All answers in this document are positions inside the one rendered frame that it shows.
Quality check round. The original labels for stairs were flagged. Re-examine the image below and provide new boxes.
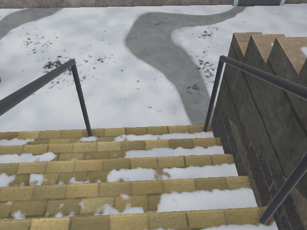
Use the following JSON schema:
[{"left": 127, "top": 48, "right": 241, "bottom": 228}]
[{"left": 0, "top": 125, "right": 278, "bottom": 230}]

